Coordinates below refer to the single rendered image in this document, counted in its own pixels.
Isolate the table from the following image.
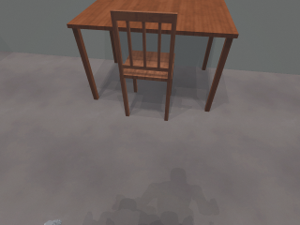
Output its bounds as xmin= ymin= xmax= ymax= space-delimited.
xmin=67 ymin=0 xmax=239 ymax=112

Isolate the chair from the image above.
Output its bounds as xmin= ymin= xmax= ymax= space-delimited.
xmin=110 ymin=9 xmax=178 ymax=121

